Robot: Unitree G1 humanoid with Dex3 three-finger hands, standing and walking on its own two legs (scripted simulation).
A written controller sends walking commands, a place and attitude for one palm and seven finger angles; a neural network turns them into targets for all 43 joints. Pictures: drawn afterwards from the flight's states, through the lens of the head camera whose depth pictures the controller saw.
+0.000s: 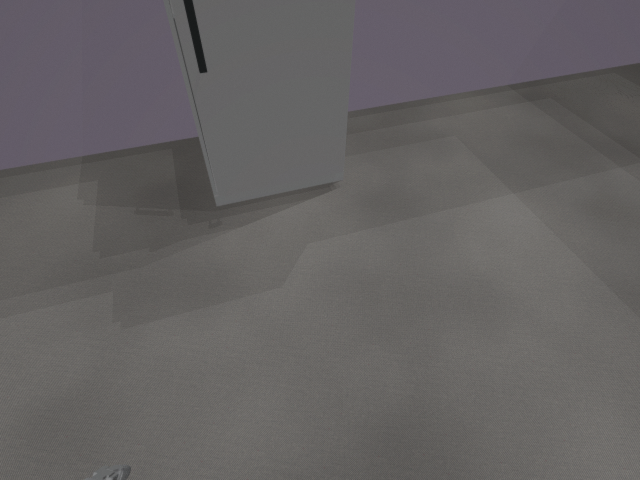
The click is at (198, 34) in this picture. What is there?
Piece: fridge door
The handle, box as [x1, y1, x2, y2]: [183, 0, 206, 72]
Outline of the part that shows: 183,0 199,71 205,72 206,68 192,1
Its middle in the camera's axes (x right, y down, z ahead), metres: -0.39 -0.69 +1.14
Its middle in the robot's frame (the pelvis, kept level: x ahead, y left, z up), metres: +1.31 +0.46 +0.09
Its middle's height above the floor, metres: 0.86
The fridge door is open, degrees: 0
